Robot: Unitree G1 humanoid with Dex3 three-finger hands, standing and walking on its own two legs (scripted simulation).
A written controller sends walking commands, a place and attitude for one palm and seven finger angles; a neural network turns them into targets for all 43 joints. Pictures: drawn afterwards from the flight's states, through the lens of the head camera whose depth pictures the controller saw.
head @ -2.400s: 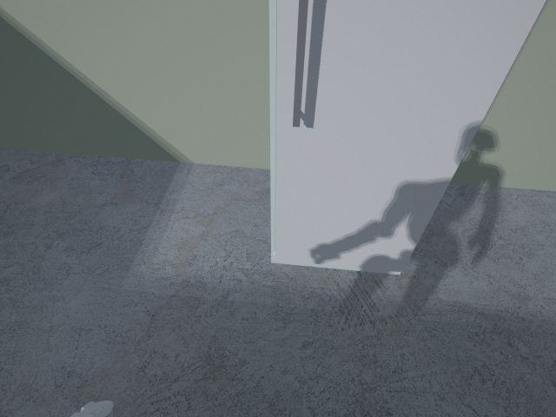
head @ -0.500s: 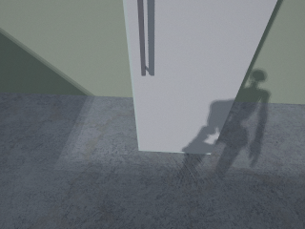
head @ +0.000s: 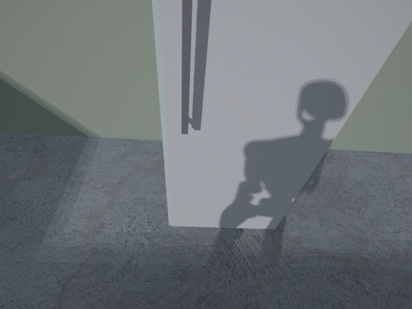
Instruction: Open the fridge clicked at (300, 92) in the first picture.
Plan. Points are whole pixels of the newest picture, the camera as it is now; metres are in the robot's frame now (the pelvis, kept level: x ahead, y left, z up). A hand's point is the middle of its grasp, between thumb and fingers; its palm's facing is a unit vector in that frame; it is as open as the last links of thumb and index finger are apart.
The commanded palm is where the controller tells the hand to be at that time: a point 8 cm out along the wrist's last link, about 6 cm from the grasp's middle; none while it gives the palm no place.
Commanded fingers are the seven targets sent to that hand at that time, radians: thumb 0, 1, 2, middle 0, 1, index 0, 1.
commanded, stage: take the last steps up to it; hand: left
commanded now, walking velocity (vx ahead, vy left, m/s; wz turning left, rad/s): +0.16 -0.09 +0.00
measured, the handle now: (186, 48) +0.56 +0.10 +0.23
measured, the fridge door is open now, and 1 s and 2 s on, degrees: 0 0 0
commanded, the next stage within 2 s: come to a stop and stand still in 0.04 s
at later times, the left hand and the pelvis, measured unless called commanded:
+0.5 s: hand (143, 300) +0.17 +0.14 -0.17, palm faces +0.02 -0.98 -0.22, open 7.2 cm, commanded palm none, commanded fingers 0.00 0.90 0.90 -0.20 -0.30 -0.20 -0.30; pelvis +0.08 -0.03 +0.00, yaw +1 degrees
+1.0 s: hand out of the picture +0.02 +0.21 -0.17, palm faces +0.05 -0.99 -0.15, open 7.4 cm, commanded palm none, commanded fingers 0.00 0.90 0.90 -0.20 -0.30 -0.20 -0.30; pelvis +0.04 +0.03 +0.02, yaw +0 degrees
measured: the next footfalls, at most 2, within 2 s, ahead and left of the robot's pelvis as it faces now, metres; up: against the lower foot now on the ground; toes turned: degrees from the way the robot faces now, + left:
right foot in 0.34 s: +0.20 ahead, -0.16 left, +0.00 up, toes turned -6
left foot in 0.68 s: +0.08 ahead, +0.09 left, +0.00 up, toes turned +2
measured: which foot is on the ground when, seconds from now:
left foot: down 0.00-0.36, up 0.38-0.66, down 0.68-1.00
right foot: up 0.00-0.32, down 0.34-0.70, up 0.72-1.00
